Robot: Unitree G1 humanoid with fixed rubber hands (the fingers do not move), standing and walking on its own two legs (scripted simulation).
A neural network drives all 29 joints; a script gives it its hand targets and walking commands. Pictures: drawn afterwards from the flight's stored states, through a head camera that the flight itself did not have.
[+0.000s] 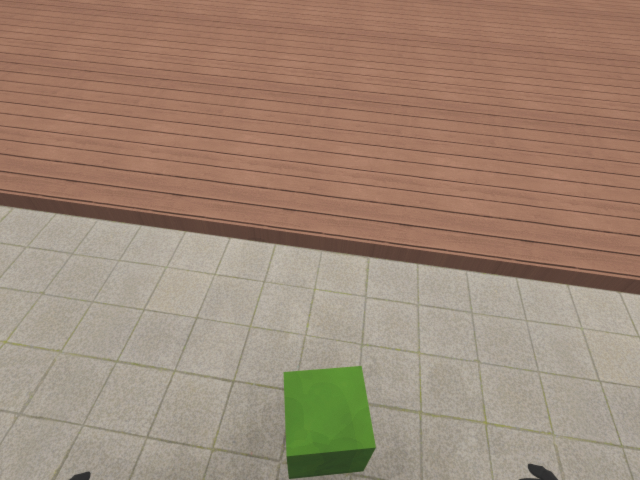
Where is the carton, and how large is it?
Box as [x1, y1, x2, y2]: [284, 366, 375, 478]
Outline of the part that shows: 361,366 284,372 286,454 289,478 363,470 375,445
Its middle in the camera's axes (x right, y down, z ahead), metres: +0.02 +0.51 +1.06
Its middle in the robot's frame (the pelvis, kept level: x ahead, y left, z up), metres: +0.39 -0.05 -0.66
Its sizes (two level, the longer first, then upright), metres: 0.210 0.200 0.250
